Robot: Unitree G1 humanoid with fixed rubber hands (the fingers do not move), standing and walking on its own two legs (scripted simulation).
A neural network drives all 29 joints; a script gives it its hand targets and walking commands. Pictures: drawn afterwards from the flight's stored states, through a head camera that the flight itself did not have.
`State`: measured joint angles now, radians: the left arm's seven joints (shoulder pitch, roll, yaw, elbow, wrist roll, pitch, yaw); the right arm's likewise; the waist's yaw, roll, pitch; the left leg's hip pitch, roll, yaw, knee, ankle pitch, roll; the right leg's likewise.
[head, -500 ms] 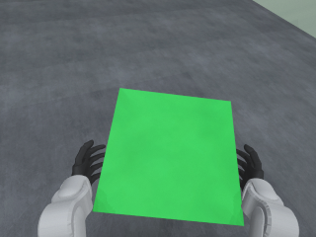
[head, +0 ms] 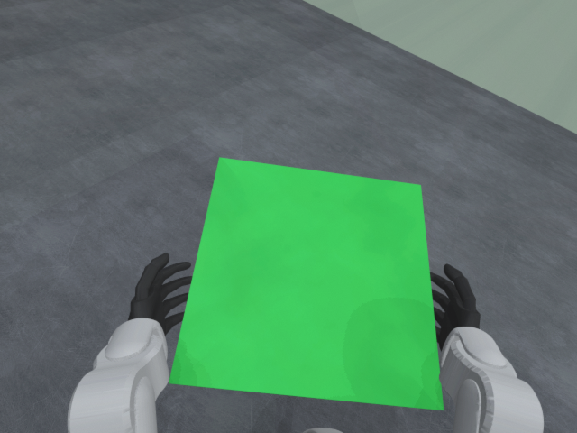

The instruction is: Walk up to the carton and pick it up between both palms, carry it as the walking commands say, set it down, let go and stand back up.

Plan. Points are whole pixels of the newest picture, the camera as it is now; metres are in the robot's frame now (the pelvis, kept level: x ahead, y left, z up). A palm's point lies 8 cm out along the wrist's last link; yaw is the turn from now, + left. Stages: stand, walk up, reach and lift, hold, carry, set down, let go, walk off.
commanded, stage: carry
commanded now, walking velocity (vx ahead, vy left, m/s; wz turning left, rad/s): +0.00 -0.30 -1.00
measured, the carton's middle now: (303, 290) +0.32 +0.01 +0.02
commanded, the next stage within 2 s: none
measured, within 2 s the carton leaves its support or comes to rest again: neither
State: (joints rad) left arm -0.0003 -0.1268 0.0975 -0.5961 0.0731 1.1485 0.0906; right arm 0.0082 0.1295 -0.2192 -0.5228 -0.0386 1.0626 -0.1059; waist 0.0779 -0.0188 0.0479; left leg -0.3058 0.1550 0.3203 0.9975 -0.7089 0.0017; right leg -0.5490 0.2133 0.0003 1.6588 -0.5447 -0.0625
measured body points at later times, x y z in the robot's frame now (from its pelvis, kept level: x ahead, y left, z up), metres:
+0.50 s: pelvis +0.37 +0.22 +0.00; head +0.43 +0.29 +0.44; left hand +0.68 +0.26 +0.05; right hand +0.51 -0.06 +0.10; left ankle +0.27 +0.24 -0.68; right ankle +0.24 +0.09 -0.54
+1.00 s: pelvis +0.74 +0.42 +0.00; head +0.80 +0.43 +0.44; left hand +1.05 +0.37 +0.06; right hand +0.81 +0.11 +0.07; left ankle +0.67 +0.44 -0.56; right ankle +0.62 +0.35 -0.68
